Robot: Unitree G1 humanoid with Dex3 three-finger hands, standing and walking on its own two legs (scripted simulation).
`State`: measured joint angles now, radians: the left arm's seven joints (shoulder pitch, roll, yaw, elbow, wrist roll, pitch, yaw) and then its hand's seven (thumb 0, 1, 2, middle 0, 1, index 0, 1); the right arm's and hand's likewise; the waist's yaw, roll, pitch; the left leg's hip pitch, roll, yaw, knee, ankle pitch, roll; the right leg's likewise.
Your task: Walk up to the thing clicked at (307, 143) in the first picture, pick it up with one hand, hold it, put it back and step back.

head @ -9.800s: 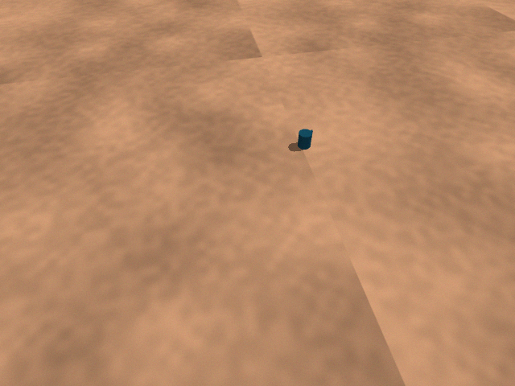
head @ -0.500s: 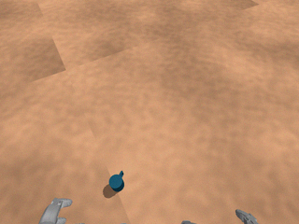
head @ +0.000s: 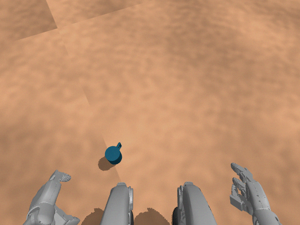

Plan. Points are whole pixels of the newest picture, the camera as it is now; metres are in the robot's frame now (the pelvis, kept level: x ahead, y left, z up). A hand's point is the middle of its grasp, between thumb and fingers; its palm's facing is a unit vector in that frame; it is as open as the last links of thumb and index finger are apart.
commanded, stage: rise first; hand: left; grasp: from above
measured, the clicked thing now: (115, 152) +0.44 +0.20 -0.57
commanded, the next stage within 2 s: approach in 1.92 s
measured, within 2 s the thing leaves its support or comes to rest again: neither
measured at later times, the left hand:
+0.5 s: hand (87, 170) +0.31 +0.26 -0.33, palm faces -0.48 -0.26 -0.84, open 13.7 cm
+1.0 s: hand (94, 162) +0.36 +0.26 -0.41, palm faces -0.45 -0.03 -0.89, open 14.0 cm
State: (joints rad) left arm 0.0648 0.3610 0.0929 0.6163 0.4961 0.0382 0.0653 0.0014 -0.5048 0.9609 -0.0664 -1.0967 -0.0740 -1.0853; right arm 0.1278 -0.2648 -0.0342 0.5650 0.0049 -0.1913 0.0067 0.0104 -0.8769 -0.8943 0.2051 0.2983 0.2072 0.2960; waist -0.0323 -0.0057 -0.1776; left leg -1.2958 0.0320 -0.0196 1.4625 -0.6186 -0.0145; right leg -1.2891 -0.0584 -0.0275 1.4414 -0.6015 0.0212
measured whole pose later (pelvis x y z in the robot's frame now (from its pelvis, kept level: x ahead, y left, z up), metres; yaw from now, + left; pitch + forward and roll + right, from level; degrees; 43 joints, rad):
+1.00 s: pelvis -0.06 +0.01 -0.24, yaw -4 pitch +34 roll -6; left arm -0.74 0.59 0.05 1.26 1.21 -0.18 0.39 0.00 -0.50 1.00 -0.10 -0.98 -0.10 -0.98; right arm 0.12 -0.26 -0.03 0.77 -0.10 -0.07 0.10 0.01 -0.90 -0.90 0.20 0.30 0.21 0.30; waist -0.15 0.00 -0.12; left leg -2.19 0.01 -0.09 2.27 -0.67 0.00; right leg -2.15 -0.05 -0.02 2.20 -0.64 0.04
